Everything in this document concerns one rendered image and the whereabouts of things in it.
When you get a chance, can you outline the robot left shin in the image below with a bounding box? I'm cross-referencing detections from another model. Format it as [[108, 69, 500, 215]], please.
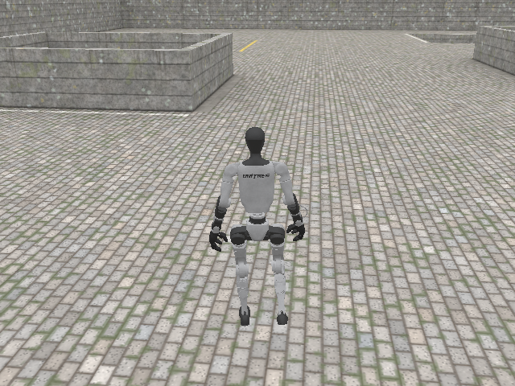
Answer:
[[236, 265, 249, 315]]

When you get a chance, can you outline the robot right forearm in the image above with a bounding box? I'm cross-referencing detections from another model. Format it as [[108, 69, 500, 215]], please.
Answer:
[[287, 193, 303, 227]]

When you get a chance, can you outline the robot left forearm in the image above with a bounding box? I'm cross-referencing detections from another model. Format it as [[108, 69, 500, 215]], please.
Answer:
[[211, 196, 227, 233]]

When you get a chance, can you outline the left robot hand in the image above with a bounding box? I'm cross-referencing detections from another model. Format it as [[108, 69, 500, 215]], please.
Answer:
[[209, 231, 228, 252]]

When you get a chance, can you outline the robot left upper arm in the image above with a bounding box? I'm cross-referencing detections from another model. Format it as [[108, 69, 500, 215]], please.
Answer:
[[218, 162, 239, 208]]

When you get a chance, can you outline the robot right upper arm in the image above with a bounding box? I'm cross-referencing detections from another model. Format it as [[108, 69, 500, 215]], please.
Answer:
[[273, 162, 295, 206]]

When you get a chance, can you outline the robot head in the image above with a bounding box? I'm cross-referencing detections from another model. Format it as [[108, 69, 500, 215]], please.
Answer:
[[242, 127, 270, 166]]

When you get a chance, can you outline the right robot hand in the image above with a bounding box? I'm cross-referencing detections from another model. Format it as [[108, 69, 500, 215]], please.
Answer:
[[286, 224, 305, 241]]

